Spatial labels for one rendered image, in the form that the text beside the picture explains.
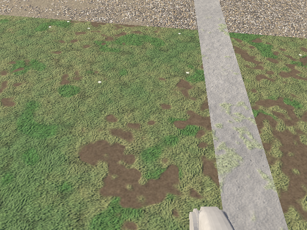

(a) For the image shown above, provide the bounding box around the robot right thigh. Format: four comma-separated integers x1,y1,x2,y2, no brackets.
189,206,235,230

